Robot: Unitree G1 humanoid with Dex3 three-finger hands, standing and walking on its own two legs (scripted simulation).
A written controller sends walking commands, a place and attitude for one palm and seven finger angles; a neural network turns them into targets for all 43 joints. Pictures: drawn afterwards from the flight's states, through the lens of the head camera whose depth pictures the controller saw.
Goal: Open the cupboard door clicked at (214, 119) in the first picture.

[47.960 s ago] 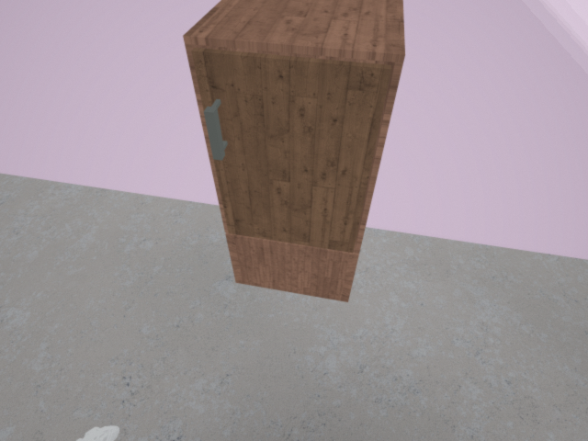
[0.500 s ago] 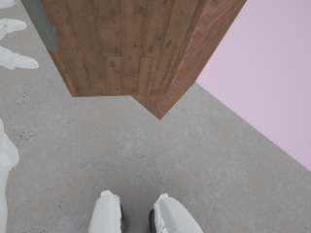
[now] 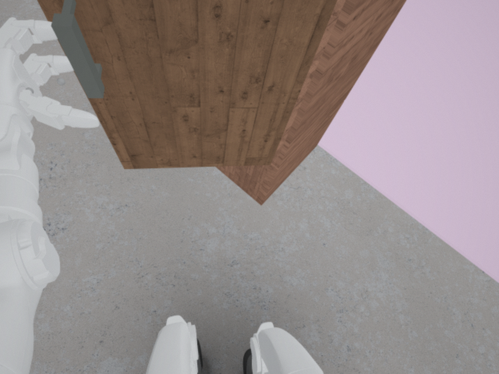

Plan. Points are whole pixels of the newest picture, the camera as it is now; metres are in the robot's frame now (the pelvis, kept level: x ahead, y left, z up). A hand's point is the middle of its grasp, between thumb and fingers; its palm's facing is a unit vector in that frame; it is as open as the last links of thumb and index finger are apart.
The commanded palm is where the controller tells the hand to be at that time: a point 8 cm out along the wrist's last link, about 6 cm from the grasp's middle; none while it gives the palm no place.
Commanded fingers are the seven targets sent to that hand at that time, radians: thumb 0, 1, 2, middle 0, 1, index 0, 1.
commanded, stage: slide the fingers in behind the handle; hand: left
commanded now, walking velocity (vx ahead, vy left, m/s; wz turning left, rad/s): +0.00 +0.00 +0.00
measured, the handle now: (83, 50) +0.59 +0.20 +0.08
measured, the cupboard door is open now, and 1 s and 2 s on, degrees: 47 47 47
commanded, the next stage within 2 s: close the thumb around the handle in 1.10 s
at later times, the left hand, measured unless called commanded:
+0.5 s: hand (91, 79) +0.54 +0.19 +0.08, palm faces +0.01 -1.00 -0.02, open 14.0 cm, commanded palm +0.52 +0.22 +0.08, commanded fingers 0.00 -0.50 0.30 -0.30 -1.20 -0.30 -1.20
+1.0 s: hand (96, 79) +0.54 +0.18 +0.08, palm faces +0.03 -1.00 -0.02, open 13.9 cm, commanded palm +0.52 +0.21 +0.08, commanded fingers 0.00 -0.50 0.30 -0.30 -1.20 -0.30 -1.20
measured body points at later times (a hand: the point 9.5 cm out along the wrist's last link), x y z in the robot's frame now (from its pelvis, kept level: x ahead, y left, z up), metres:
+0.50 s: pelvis +0.00 +0.00 +0.00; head +0.15 +0.02 +0.42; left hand +0.53 +0.24 +0.09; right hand -0.03 -0.27 -0.11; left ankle +0.04 +0.09 -0.65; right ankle -0.02 -0.11 -0.65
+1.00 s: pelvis +0.00 -0.01 +0.00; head +0.15 +0.02 +0.43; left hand +0.53 +0.23 +0.09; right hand -0.02 -0.27 -0.10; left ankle +0.04 +0.09 -0.65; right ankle -0.02 -0.11 -0.65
